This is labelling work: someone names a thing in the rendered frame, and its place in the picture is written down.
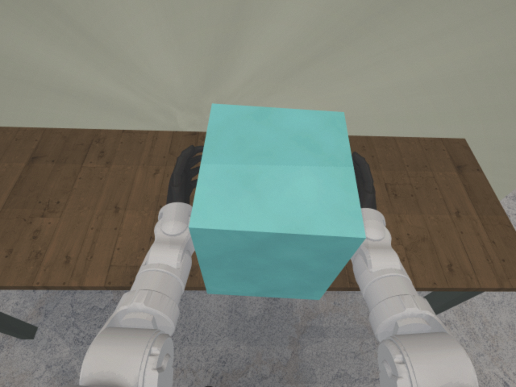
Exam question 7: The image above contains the robot left hand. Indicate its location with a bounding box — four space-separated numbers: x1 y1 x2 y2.
166 145 204 205

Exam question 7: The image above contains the carton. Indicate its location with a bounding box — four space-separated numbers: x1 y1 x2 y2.
189 103 366 300

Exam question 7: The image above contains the table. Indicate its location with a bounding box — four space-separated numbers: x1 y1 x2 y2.
0 127 516 339

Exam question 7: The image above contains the robot right hand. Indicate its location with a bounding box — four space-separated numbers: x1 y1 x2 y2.
352 152 377 210

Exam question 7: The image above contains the robot left forearm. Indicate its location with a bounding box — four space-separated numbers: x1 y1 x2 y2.
79 202 195 385

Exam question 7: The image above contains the robot right upper arm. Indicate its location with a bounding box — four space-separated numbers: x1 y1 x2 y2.
377 332 477 387

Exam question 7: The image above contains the robot left upper arm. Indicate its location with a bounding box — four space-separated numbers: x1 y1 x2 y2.
61 327 174 387

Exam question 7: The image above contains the robot right forearm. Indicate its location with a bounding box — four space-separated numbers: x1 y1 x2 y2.
351 208 479 387

